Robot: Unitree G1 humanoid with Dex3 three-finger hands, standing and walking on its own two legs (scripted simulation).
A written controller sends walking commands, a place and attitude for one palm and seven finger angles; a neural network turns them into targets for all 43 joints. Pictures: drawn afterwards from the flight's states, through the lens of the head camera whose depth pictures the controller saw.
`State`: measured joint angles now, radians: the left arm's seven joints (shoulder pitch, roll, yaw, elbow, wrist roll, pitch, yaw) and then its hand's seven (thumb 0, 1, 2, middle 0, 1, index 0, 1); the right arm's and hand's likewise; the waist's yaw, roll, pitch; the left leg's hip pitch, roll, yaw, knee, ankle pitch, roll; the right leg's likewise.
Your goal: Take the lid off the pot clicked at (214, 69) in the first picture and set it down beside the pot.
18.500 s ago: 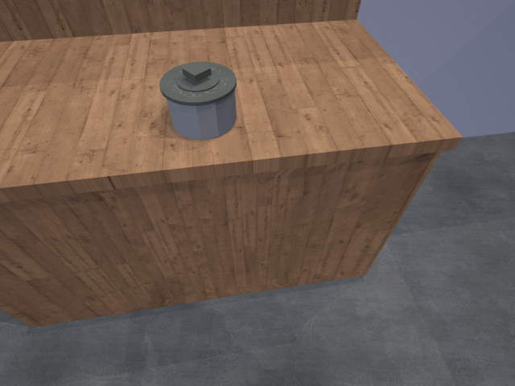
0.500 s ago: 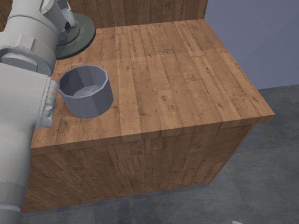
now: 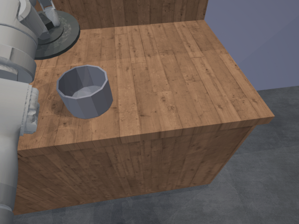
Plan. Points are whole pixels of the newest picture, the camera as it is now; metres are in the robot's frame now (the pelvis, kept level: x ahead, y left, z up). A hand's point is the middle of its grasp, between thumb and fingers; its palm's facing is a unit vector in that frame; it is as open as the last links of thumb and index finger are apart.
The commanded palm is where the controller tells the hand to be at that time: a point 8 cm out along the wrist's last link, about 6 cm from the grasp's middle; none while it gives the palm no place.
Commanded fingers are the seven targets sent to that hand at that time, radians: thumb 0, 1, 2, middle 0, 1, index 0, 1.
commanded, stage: move the lid sideways beside the pot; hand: left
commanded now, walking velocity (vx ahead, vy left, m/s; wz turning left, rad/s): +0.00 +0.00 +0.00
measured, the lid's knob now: (39, 24) +0.52 +0.22 +0.28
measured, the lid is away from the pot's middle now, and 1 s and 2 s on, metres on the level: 0.05 0.17 0.22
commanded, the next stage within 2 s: lower the lid onto the table in 1.64 s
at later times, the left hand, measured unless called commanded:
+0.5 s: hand (0, 30) +0.47 +0.28 +0.29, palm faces -0.18 -0.14 -0.97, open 6.6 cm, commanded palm +0.48 +0.28 +0.36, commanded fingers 0.00 0.66 0.89 -0.80 -1.13 -0.94 -1.14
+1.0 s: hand out of the picture +0.45 +0.33 +0.29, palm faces -0.17 -0.17 -0.97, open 6.6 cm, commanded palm +0.47 +0.33 +0.36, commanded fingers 0.00 0.66 0.89 -0.80 -1.13 -0.94 -1.14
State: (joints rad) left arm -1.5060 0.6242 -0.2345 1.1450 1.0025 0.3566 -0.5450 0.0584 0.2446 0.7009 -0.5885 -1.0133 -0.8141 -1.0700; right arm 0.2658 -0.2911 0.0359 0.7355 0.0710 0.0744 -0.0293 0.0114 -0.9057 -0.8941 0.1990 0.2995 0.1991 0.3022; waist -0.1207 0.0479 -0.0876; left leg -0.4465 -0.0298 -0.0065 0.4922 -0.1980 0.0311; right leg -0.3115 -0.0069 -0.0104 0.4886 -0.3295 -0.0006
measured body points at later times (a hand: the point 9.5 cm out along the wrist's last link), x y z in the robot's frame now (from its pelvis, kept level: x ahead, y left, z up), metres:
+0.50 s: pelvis -0.01 +0.01 +0.00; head +0.03 +0.00 +0.45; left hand +0.47 +0.28 +0.34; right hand +0.06 -0.26 -0.13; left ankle +0.02 +0.10 -0.74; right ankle -0.06 -0.12 -0.74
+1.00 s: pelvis -0.01 +0.01 +0.00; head +0.03 +0.01 +0.45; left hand +0.46 +0.33 +0.35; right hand +0.04 -0.26 -0.13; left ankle +0.02 +0.10 -0.74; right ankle -0.06 -0.12 -0.74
